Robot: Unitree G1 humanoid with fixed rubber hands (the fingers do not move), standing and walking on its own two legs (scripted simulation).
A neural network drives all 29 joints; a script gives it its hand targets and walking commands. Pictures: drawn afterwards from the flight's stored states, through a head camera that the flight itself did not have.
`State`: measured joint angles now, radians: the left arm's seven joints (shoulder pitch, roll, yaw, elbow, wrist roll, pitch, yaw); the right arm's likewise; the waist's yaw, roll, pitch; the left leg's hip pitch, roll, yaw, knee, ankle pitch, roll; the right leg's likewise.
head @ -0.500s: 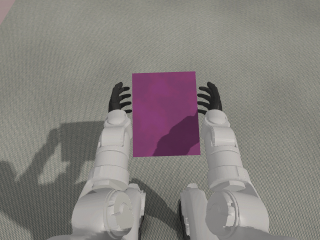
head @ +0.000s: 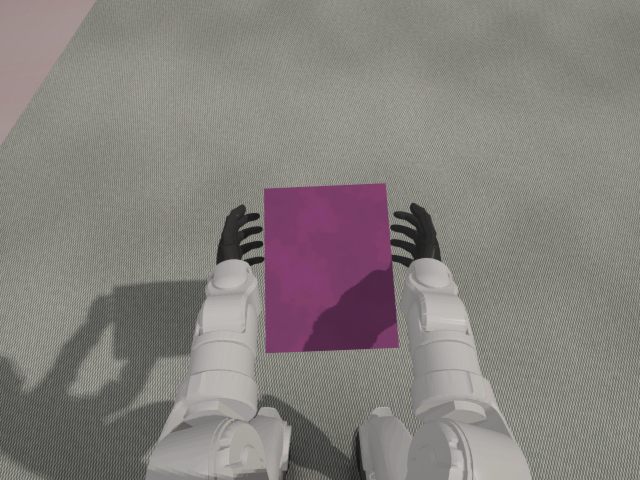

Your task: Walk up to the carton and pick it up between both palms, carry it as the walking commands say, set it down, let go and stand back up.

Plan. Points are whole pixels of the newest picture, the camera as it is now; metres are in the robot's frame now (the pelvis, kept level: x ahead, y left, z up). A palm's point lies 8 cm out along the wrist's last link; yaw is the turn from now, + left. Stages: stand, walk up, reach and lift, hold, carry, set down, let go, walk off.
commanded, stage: reach and lift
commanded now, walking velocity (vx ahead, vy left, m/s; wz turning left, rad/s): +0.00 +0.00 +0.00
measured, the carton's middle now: (328, 272) +0.41 +0.00 -0.11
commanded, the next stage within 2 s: none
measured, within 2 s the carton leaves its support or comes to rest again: neither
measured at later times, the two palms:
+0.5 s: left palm (218, 255) +0.37 +0.12 +0.05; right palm (442, 252) +0.37 -0.13 +0.05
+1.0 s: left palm (196, 237) +0.35 +0.12 +0.12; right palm (469, 242) +0.35 -0.13 +0.12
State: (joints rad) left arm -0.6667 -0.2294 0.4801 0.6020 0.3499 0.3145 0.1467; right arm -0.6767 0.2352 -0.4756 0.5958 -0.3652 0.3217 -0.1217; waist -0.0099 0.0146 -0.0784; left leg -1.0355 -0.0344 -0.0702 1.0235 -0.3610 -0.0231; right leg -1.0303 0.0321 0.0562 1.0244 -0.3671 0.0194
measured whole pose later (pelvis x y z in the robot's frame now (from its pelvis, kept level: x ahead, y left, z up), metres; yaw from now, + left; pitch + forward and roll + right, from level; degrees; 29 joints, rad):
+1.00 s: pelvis +0.03 +0.00 +0.08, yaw +0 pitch -3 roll +0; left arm -0.47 -0.22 0.34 0.51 0.34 0.57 0.12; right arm -0.48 0.23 -0.36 0.51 -0.35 0.57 -0.09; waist -0.02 0.00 0.00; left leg -0.23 -0.03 -0.07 0.47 -0.20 -0.01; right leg -0.23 0.01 0.07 0.48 -0.21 0.02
